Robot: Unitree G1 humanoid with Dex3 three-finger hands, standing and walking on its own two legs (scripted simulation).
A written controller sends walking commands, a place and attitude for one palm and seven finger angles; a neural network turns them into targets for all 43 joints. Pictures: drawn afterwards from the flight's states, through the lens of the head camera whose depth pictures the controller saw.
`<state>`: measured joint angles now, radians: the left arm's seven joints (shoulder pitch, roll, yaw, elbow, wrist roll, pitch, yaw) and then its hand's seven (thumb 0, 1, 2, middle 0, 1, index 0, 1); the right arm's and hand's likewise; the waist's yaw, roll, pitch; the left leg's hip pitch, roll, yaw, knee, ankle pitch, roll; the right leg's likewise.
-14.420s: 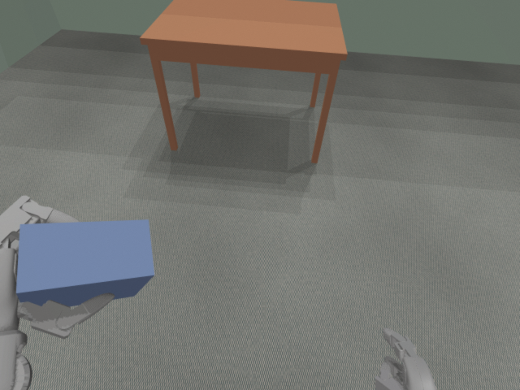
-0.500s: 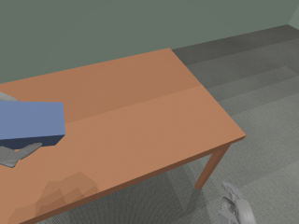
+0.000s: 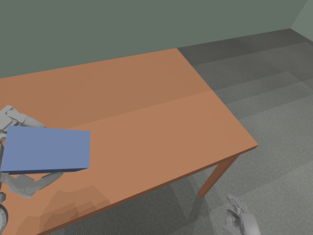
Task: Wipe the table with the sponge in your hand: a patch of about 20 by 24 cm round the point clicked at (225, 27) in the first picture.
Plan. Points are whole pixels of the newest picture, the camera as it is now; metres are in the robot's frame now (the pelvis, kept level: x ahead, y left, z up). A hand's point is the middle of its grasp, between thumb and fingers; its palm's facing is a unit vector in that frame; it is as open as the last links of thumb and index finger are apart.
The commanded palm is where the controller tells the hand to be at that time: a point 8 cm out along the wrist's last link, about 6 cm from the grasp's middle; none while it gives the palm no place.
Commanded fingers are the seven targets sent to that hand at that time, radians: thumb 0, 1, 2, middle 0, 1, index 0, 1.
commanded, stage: look again from close up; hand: left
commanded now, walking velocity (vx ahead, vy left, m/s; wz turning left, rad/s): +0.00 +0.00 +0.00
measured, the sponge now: (60, 153) +0.23 +0.22 +0.14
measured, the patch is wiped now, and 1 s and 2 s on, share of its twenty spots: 0.00 0.00 0.00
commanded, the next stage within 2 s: come to a stop and stand still in 0.06 s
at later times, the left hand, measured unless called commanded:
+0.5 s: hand (16, 135) +0.24 +0.29 +0.17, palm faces +0.41 -0.77 -0.49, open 10.8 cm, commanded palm +0.16 +0.29 +0.17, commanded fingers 0.00 0.10 1.30 -1.20 -1.60 -1.20 -1.60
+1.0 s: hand (24, 157) +0.21 +0.26 +0.16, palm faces +0.42 -0.84 -0.35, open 10.8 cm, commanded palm +0.15 +0.28 +0.17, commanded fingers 0.00 0.10 1.30 -1.20 -1.60 -1.20 -1.60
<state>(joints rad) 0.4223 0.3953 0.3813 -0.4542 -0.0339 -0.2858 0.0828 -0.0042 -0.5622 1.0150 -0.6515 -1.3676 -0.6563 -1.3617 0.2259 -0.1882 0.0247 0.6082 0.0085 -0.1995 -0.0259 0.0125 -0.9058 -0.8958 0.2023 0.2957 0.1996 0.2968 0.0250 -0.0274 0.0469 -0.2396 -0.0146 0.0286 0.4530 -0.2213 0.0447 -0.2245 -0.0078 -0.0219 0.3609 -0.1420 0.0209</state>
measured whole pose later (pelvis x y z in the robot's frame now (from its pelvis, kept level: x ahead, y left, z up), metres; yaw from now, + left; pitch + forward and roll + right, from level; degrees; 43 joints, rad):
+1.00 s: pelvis -0.01 +0.00 +0.00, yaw +1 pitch -1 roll -2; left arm 0.37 0.35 0.38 -0.42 -0.03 -0.29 0.09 0.00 -0.56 1.02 -0.66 -1.36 -0.66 -1.35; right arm 0.24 -0.21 0.01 0.61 0.02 -0.19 -0.03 0.01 -0.91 -0.90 0.20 0.30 0.20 0.30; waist 0.05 -0.02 0.07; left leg -0.25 -0.02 0.02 0.48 -0.22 0.05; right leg -0.23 -0.02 -0.03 0.38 -0.15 0.02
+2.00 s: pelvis +0.01 -0.03 +0.00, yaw +0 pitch +0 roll -1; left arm 0.43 0.39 0.38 -0.48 -0.07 -0.20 0.06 -0.01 -0.56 1.02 -0.66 -1.35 -0.66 -1.35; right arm 0.20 -0.17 0.01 0.55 0.02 -0.11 -0.02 0.01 -0.90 -0.90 0.20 0.30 0.20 0.30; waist 0.02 -0.03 0.06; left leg -0.24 0.02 0.02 0.47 -0.24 0.01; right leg -0.23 0.03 -0.03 0.39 -0.17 -0.01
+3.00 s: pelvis +0.01 +0.00 +0.00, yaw +1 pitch +0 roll -1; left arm 0.43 0.37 0.34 -0.47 -0.05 -0.18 0.09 -0.01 -0.56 1.02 -0.66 -1.35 -0.66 -1.35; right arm 0.20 -0.17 0.04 0.57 0.01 -0.12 -0.05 0.01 -0.90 -0.90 0.20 0.30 0.20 0.30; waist 0.02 -0.03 0.03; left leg -0.20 -0.03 0.02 0.42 -0.22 0.05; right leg -0.18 -0.02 -0.03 0.34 -0.16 0.03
